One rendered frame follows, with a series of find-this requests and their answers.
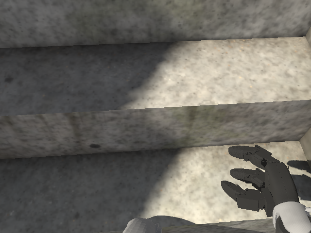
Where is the robot right hand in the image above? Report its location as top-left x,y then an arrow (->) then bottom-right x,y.
221,145 -> 300,217

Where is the robot left thigh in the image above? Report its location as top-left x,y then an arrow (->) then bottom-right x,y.
122,217 -> 162,233

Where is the right robot forearm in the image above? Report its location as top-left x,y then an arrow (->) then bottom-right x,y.
272,201 -> 311,233

